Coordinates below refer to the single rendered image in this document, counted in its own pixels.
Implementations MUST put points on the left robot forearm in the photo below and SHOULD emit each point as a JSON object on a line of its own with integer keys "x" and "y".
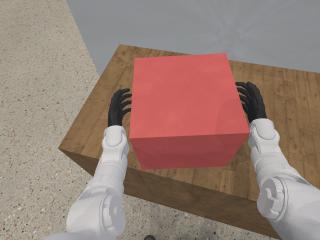
{"x": 112, "y": 166}

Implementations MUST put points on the left robot upper arm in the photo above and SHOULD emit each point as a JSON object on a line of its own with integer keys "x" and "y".
{"x": 99, "y": 217}

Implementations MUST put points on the robot right hand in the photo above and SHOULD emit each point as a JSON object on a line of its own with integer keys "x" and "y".
{"x": 254, "y": 106}

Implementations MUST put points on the robot left hand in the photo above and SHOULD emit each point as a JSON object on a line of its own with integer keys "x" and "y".
{"x": 115, "y": 113}

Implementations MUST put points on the carton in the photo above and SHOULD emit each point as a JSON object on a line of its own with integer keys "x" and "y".
{"x": 185, "y": 112}

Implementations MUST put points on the right robot upper arm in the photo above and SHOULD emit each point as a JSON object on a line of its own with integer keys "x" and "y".
{"x": 292, "y": 208}

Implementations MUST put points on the right robot forearm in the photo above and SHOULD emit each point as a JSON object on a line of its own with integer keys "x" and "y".
{"x": 266, "y": 156}

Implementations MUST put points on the pedestal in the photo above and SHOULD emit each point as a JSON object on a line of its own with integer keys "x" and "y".
{"x": 226, "y": 194}

